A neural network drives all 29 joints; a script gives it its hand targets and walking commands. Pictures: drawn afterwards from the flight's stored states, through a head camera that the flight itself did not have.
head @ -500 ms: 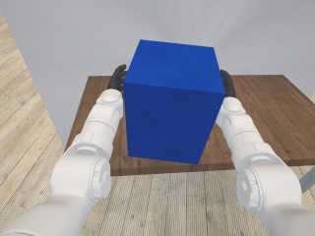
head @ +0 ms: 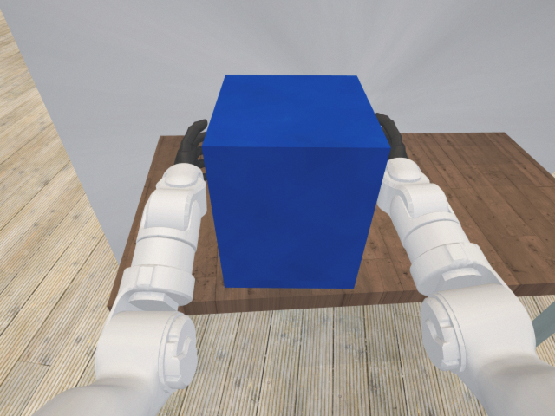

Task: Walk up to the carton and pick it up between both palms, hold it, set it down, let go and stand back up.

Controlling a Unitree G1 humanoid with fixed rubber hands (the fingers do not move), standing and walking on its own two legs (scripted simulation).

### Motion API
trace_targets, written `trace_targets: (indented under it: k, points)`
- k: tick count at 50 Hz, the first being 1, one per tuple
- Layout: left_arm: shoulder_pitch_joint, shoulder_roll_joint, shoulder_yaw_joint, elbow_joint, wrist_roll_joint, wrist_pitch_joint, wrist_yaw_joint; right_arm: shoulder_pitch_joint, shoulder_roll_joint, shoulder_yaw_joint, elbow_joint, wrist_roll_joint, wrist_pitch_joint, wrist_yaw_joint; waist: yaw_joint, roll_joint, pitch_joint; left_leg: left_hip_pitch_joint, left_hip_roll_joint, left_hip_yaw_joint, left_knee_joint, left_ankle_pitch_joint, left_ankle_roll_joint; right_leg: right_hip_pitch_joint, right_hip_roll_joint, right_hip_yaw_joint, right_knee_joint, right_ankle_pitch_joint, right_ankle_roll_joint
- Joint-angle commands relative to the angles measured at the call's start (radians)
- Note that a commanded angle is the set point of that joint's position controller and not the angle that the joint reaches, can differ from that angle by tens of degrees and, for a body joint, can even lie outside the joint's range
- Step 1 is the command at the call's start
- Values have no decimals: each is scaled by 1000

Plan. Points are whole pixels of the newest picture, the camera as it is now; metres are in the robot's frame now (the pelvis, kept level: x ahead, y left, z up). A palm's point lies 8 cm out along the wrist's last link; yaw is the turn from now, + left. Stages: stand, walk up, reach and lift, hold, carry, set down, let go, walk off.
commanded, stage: reach and lift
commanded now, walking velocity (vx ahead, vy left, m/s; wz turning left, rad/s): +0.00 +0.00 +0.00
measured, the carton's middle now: (290, 182) +0.42 -0.02 +0.15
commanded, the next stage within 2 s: hold in 1.54 s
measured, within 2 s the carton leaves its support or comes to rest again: neither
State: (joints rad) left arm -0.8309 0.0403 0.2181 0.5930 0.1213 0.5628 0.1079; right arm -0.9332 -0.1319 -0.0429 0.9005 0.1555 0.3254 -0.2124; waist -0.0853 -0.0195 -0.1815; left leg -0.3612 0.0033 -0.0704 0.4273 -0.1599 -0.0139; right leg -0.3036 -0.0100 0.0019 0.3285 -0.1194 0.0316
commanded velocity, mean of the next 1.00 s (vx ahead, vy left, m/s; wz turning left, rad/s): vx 0.00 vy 0.00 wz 0.00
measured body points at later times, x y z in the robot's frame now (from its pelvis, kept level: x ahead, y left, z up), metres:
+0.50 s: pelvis +0.00 +0.00 +0.00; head -0.04 +0.02 +0.45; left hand +0.41 +0.13 +0.19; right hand +0.41 -0.17 +0.21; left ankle +0.03 +0.12 -0.74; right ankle +0.03 -0.14 -0.74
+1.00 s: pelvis +0.00 +0.00 +0.00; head -0.05 +0.02 +0.45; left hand +0.41 +0.12 +0.21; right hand +0.41 -0.17 +0.23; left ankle +0.03 +0.12 -0.74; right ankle +0.03 -0.14 -0.74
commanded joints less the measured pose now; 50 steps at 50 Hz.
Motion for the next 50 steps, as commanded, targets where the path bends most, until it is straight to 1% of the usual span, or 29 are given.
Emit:
trace_targets:
  k: [1, 3, 6, 7, 9, 12, 15, 16, 18, 21, 22, 24, 25, 26, 27, 29, 30, 31, 33, 37, 38, 39, 42, 43, 45, 46, 47, 48, 50]
  points:
    - [-872, -842, -507, -502, -141, -83, -115, -921, 705, 339, -653, 258, -96, 140, 0, 178, -782, 635, -21, -20, 36, 563, -107, 293, 124, -71, 8, 290, -3]
    - [-843, -824, -530, -524, -164, -78, -92, -912, 720, 373, -699, 272, -78, 141, 15, 160, -809, 644, -24, -16, 48, 576, -103, 272, 128, -66, -11, 293, -6]
    - [-877, -817, -555, -580, -186, -61, -91, -833, 735, 351, -681, 262, -41, 133, -11, 128, -771, 601, -22, -29, 42, 501, -93, 251, 125, -58, -9, 259, 4]
    - [-870, -771, -507, -474, -160, -56, -99, -782, 702, 304, -585, 239, -25, 136, -11, 143, -638, 546, -32, -14, 14, 382, -91, 221, 109, -51, -28, 178, 3]
    - [-831, -766, -494, -473, -143, -37, -104, -792, 721, 309, -596, 227, -15, 140, 9, 97, -587, 493, -36, -14, -7, 298, -65, 230, 106, -57, -20, 152, 6]
    - [-858, -748, -455, -398, -127, -25, -117, -768, 684, 237, -461, 194, 5, 141, -22, 106, -497, 450, -29, -7, -56, 167, -64, 210, 95, -52, -38, 55, 2]
    - [-871, -763, -470, -411, -131, -14, -128, -798, 694, 234, -458, 193, 8, 148, -12, 131, -499, 437, -29, 5, -65, 135, -71, 217, 95, -58, -37, 36, -1]
    - [-913, -767, -504, -501, -158, -21, -120, -809, 727, 278, -514, 211, 2, 157, 7, 114, -607, 470, -25, 4, -47, 192, -69, 238, 101, -62, -20, 85, -1]
    - [-941, -776, -514, -533, -171, -28, -109, -767, 712, 259, -490, 219, 21, 158, -35, 145, -585, 479, -18, -7, -48, 220, -92, 215, 112, -70, -8, 98, -2]
    - [-911, -748, -475, -438, -157, -16, -115, -826, 701, 252, -511, 214, 19, 157, -7, 119, -552, 456, -28, -4, -47, 192, -73, 215, 104, -59, -22, 81, -1]
    - [-942, -779, -521, -501, -183, -17, -104, -885, 729, 291, -593, 239, 11, 160, 1, 127, -664, 462, -28, -9, -36, 239, -76, 242, 114, -59, -8, 103, -7]
    - [-937, -788, -550, -529, -198, -21, -104, -807, 730, 273, -534, 218, 15, 162, -30, 140, -614, 469, -22, -11, -24, 256, -86, 227, 108, -61, -13, 137, -11]
    - [-940, -782, -526, -483, -178, -9, -106, -837, 716, 265, -524, 240, 19, 161, -17, 160, -604, 478, -21, -15, -32, 241, -84, 202, 105, -59, -14, 101, -8]
    - [-929, -799, -549, -497, -193, -4, -104, -803, 684, 240, -509, 225, 27, 161, -50, 176, -583, 502, -12, -23, -43, 246, -97, 185, 108, -53, -23, 94, -15]
    - [-965, -762, -524, -467, -201, -4, -108, -860, 710, 256, -545, 232, 30, 163, -13, 123, -594, 467, -19, -16, -39, 180, -76, 184, 103, -50, -23, 56, -6]
    - [-1020, -783, -544, -530, -204, -19, -97, -879, 730, 275, -564, 245, 20, 168, -7, 140, -660, 476, -24, -8, -30, 204, -82, 193, 104, -55, -16, 81, -3]
    - [-994, -742, -474, -415, -168, -11, -101, -871, 719, 239, -456, 224, 33, 170, 13, 122, -543, 421, -26, -3, -61, 86, -61, 166, 97, -48, -26, -12, -6]
    - [-956, -769, -482, -408, -178, 0, -105, -900, 704, 226, -519, 218, 25, 173, -8, 99, -571, 424, -18, -13, -68, 118, -66, 180, 104, -60, -26, 19, -9]
    - [-935, -741, -438, -443, -148, 3, -113, -868, 754, 279, -534, 239, 32, 165, 41, 81, -576, 424, -42, 8, -54, 152, -42, 235, 95, -45, -19, 76, 8]
    - [-921, -750, -512, -506, -201, 3, -108, -912, 756, 333, -653, 268, 29, 132, 0, 84, -714, 472, -47, 0, -1, 316, -57, 307, 109, -49, -4, 264, 18]
    - [-907, -738, -470, -452, -176, 10, -111, -901, 734, 310, -604, 257, 43, 136, 22, 85, -631, 463, -41, -4, -20, 257, -46, 271, 102, -45, -13, 210, 22]
    - [-913, -752, -505, -503, -179, 11, -106, -856, 732, 311, -594, 270, 48, 135, 5, 138, -645, 479, -38, -9, -14, 316, -64, 275, 106, -46, -4, 245, 18]
    - [-904, -760, -525, -507, -207, 33, -114, -896, 718, 328, -681, 299, 54, 122, -10, 121, -689, 485, -36, -18, 7, 326, -73, 288, 111, -44, -5, 250, 17]
    - [-917, -738, -495, -484, -200, 24, -115, -900, 733, 324, -639, 290, 61, 122, 14, 85, -644, 482, -40, -4, -5, 286, -58, 263, 113, -43, -15, 203, 21]
    - [-925, -745, -493, -499, -192, 39, -115, -893, 726, 309, -631, 299, 66, 125, 3, 115, -636, 472, -33, -11, 0, 313, -70, 264, 116, -50, -3, 228, 18]
    - [-928, -719, -457, -495, -177, 35, -121, -909, 764, 344, -638, 314, 73, 123, 46, 77, -635, 452, -47, 4, 0, 284, -46, 279, 112, -40, -10, 220, 25]
    - [-919, -735, -472, -472, -178, 39, -124, -921, 735, 322, -654, 303, 70, 121, 22, 91, -642, 440, -46, -7, -6, 269, -57, 286, 110, -44, -6, 214, 22]
    - [-931, -726, -433, -433, -168, 45, -120, -911, 746, 317, -595, 300, 87, 125, 38, 85, -561, 414, -44, 0, -26, 214, -45, 257, 108, -39, -17, 141, 17]
    - [-940, -782, -521, -554, -209, 52, -111, -918, 752, 344, -670, 333, 85, 126, 3, 124, -660, 471, -28, -17, -2, 309, -67, 276, 122, -40, 5, 212, 4]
